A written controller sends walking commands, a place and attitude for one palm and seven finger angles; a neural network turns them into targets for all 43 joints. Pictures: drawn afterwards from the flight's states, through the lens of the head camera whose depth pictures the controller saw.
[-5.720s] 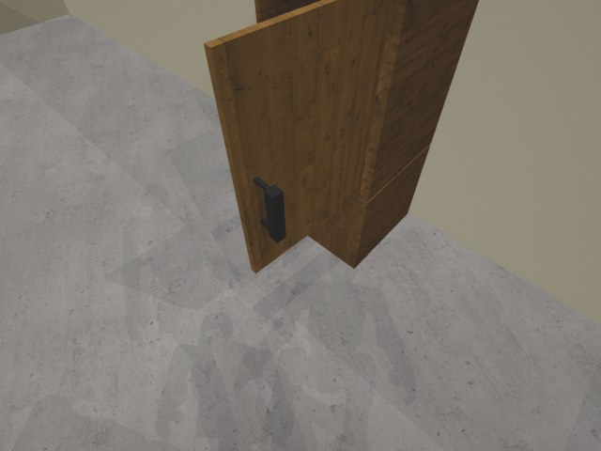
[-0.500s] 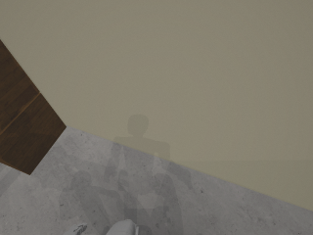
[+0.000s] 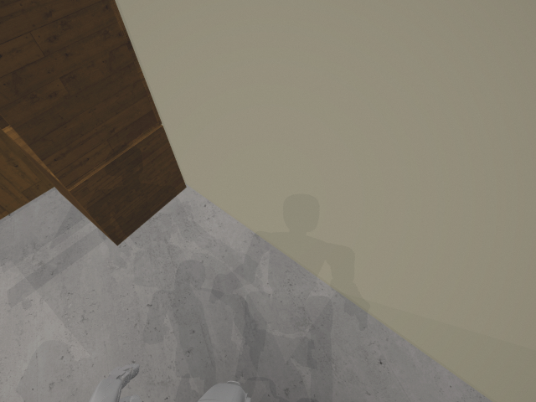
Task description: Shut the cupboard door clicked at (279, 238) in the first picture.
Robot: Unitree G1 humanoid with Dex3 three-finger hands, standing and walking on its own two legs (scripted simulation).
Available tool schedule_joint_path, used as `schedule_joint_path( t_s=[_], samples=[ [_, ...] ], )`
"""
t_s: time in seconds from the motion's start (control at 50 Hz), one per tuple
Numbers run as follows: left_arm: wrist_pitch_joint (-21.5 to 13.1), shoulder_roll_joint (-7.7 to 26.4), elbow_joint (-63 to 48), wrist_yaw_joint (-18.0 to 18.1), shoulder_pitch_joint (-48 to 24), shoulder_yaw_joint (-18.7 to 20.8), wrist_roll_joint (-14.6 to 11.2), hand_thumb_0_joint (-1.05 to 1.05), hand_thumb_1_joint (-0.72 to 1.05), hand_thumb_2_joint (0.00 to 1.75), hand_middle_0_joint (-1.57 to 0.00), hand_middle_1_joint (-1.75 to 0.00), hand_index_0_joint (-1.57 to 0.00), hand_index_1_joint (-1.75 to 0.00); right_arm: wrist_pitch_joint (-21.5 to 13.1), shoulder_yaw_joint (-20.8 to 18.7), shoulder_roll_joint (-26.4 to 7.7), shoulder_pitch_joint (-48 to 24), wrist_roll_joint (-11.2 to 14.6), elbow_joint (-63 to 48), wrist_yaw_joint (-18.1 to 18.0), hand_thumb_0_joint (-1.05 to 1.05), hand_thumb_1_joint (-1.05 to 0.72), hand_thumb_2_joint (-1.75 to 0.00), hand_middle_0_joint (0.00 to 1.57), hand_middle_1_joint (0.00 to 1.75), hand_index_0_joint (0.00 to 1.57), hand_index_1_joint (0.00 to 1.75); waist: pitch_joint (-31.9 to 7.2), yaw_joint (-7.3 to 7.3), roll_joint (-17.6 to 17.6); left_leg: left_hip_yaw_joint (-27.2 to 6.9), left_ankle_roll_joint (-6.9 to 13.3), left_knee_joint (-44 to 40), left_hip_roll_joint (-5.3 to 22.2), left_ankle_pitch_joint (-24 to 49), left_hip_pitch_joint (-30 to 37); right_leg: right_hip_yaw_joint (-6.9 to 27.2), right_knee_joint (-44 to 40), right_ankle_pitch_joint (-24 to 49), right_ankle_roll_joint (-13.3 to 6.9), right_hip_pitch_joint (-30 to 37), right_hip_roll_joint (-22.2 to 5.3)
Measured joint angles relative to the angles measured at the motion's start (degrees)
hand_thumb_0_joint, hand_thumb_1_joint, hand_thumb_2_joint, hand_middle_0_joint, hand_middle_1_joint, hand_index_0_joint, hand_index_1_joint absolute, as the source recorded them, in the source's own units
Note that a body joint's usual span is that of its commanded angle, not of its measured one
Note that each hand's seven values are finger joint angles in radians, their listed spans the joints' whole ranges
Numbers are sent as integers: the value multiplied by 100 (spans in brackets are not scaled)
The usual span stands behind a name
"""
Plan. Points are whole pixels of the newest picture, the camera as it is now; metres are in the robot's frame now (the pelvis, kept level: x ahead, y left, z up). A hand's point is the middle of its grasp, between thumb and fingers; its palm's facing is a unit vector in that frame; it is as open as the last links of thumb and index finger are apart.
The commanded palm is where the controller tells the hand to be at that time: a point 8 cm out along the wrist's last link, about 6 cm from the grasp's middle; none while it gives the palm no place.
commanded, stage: turn to face it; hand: left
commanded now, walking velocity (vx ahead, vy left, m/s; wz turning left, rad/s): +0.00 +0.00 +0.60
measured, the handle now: out of the picture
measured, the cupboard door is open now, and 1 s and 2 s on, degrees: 85 85 85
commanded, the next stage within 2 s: take the last steps up to it in 1.28 s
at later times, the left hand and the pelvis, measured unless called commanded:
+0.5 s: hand out of the picture +0.04 +0.24 -0.15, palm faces +0.31 -0.91 -0.27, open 7.4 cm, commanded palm none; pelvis +0.02 +0.00 +0.01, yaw +18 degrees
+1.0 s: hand out of the picture -0.05 +0.18 -0.18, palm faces +0.60 -0.77 -0.23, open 7.4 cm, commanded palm none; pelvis +0.03 -0.01 +0.00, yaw +36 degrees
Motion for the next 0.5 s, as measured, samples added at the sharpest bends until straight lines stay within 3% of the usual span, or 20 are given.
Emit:
schedule_joint_path(
  t_s=[0.04,0.08,0.18,0.24,0.26,0.3,0.36,0.42,0.5],
  samples=[
    [0,-109,5,31,75,-34,6,1,91,89,-20,-30,-20,-30,44,-40,-62,-67,-7,20,18,0,-90,-90,20,30,20,30,55,-23,22,241,-52,1058,24,-221,-274,-134,-56,-26,-7,131,-97],
    [8,-171,28,38,162,-63,11,1,91,89,-20,-30,-20,-30,65,-38,-60,-129,2,22,49,0,-90,-90,20,30,20,30,85,-42,-59,499,-129,1372,111,-210,-321,-246,-209,11,13,279,-208],
    [-10,-208,100,-7,313,-109,34,1,91,89,-21,-30,-20,-30,24,48,30,-271,37,-42,116,0,-90,-90,20,30,19,30,142,27,-372,940,-171,74,232,-72,175,-553,-283,-28,98,437,-496],
    [3,-169,140,-49,447,-90,-6,1,91,89,-21,-30,-20,-30,-70,104,27,-328,31,-133,140,0,-90,-90,20,30,19,30,110,63,-450,1040,-56,-1158,234,788,667,-758,153,-299,209,318,-629],
    [40,-145,153,-66,483,-74,-32,1,91,89,-21,-30,-20,-30,-137,103,9,-324,11,-178,140,0,-90,-90,20,30,19,30,65,51,-431,965,122,-1272,247,1237,664,-753,601,-496,278,138,-644],
    [187,-28,237,-40,416,-37,-35,1,91,89,-21,-30,-20,-30,-219,128,69,-354,-12,-197,104,0,-90,-90,20,30,19,30,109,106,-545,903,294,-951,168,941,540,-350,1728,-1170,340,-291,-568],
    [308,76,353,-8,245,24,-46,1,91,89,-21,-30,-20,-30,-265,177,137,-272,-42,-213,0,0,-90,-90,20,30,20,30,110,115,-515,686,285,-1079,140,767,576,-20,2734,-1215,389,-789,-338],
    [293,118,300,-40,101,58,-55,1,91,89,-20,-30,-20,-30,-254,206,161,-189,-52,-151,-52,0,-90,-90,20,30,20,30,120,125,-407,464,214,-1418,133,1008,676,118,2701,-954,400,-978,-211],
    [239,118,166,-64,-23,51,-63,1,91,89,-20,-30,-20,-30,-197,187,156,-85,-62,-51,-40,0,-90,-90,21,30,20,30,83,86,-231,186,144,-1623,132,1149,721,203,1809,-810,366,-807,-75]
  ],
)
